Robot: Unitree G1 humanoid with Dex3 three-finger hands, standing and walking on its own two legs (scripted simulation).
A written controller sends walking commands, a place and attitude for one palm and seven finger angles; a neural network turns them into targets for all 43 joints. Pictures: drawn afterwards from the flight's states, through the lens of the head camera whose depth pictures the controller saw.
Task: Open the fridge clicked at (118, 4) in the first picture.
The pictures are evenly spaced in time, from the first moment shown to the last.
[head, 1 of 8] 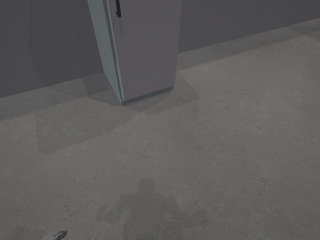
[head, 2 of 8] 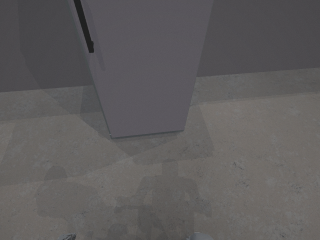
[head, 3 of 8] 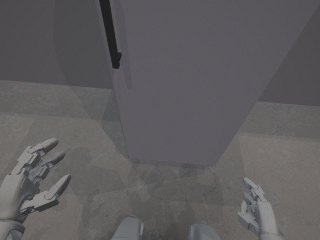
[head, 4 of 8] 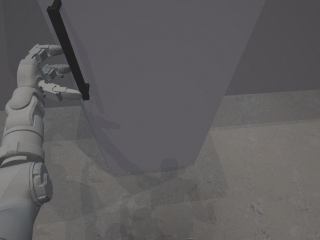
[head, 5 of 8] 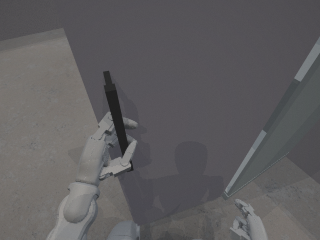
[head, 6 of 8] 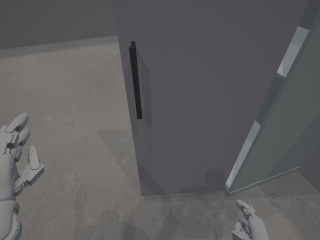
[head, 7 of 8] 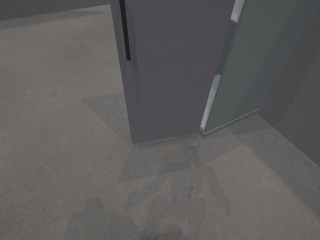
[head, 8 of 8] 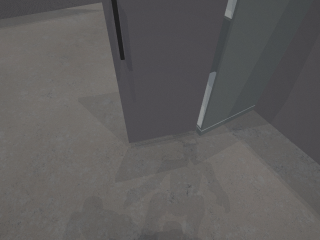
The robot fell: no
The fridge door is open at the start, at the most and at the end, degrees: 0 84 75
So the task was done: yes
